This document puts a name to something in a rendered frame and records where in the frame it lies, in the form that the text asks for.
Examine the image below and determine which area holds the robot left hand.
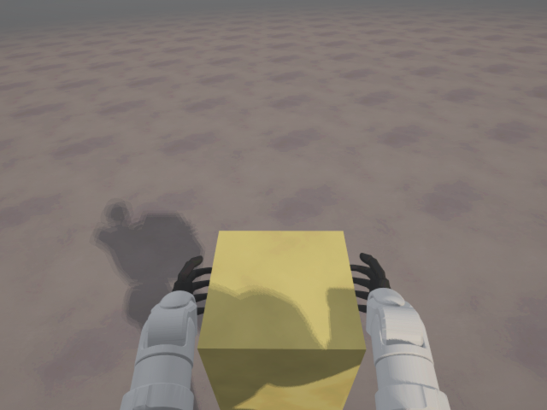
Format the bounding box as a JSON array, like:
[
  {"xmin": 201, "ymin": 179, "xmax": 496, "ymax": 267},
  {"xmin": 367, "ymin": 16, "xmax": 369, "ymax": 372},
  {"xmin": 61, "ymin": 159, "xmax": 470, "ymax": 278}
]
[{"xmin": 172, "ymin": 255, "xmax": 212, "ymax": 315}]

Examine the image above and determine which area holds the robot right hand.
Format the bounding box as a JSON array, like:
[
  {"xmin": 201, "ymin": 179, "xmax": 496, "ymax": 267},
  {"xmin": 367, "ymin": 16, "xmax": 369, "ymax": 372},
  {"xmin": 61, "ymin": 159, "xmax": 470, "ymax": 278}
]
[{"xmin": 350, "ymin": 253, "xmax": 391, "ymax": 313}]

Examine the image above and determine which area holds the left robot forearm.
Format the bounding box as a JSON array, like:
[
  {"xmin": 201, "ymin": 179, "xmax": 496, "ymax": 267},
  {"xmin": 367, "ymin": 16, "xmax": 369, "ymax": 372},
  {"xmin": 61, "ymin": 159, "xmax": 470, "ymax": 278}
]
[{"xmin": 120, "ymin": 290, "xmax": 197, "ymax": 410}]

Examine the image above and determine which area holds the right robot forearm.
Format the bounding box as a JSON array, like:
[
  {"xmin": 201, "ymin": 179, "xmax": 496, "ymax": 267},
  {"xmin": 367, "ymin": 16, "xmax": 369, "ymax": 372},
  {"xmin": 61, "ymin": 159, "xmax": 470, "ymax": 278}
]
[{"xmin": 366, "ymin": 288, "xmax": 450, "ymax": 410}]

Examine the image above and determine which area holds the carton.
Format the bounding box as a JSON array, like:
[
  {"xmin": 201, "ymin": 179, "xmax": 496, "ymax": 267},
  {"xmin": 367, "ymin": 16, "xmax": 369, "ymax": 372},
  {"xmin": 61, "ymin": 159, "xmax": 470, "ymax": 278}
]
[{"xmin": 197, "ymin": 231, "xmax": 367, "ymax": 410}]

